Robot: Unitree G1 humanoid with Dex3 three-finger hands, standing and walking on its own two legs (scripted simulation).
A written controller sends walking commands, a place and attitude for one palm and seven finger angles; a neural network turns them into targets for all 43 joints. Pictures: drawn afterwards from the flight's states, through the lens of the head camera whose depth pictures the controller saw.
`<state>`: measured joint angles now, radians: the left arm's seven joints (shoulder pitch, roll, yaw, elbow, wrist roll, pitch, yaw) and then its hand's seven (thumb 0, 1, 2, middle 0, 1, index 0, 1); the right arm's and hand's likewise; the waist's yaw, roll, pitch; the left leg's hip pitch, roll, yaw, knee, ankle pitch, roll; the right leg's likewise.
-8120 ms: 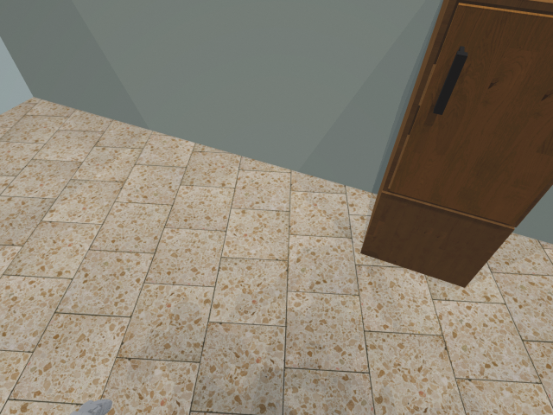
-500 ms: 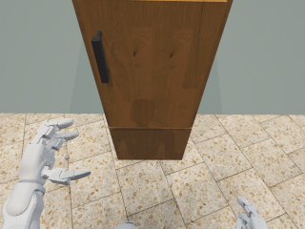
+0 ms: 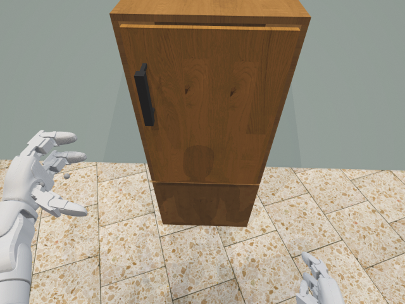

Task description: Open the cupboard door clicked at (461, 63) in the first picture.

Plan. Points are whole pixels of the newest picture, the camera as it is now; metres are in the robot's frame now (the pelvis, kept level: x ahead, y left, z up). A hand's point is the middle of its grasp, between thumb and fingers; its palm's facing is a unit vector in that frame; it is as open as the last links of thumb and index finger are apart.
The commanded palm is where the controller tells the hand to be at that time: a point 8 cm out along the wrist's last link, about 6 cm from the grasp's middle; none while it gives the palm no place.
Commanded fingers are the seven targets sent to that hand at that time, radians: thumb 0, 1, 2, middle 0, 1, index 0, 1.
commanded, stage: raise the hand with hooked fingers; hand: left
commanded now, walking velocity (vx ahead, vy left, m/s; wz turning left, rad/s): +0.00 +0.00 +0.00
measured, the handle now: (147, 95) +0.58 +0.21 +0.10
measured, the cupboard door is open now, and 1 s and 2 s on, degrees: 0 0 0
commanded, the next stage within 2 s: move the hooked fingers beside the handle in 0.52 s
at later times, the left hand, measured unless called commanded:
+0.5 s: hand (79, 171) +0.30 +0.26 +0.13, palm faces +0.10 -0.99 -0.03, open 14.0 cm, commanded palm +0.26 +0.30 +0.13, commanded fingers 0.00 -0.50 0.30 -0.30 -1.20 -0.30 -1.20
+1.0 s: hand (93, 149) +0.36 +0.26 +0.13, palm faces +0.05 -1.00 +0.00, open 14.0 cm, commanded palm +0.32 +0.31 +0.12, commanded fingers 0.00 -0.50 0.30 -0.30 -1.20 -0.30 -1.20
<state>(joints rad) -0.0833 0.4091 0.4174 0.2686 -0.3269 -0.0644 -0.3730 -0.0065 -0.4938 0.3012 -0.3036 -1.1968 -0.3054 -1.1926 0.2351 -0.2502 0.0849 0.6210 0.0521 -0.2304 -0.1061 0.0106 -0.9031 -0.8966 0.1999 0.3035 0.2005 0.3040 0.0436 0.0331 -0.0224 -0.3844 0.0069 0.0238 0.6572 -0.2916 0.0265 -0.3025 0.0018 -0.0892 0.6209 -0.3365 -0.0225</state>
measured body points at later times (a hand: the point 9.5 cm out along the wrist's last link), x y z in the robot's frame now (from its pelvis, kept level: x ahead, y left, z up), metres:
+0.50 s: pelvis +0.00 -0.01 +0.00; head +0.00 -0.02 +0.45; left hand +0.29 +0.31 +0.13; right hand +0.16 -0.25 -0.08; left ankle +0.03 +0.10 -0.72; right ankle +0.00 -0.11 -0.72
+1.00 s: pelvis +0.00 -0.01 +0.00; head +0.02 -0.01 +0.45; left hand +0.35 +0.31 +0.13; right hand +0.14 -0.26 -0.09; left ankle +0.03 +0.10 -0.72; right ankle +0.00 -0.11 -0.72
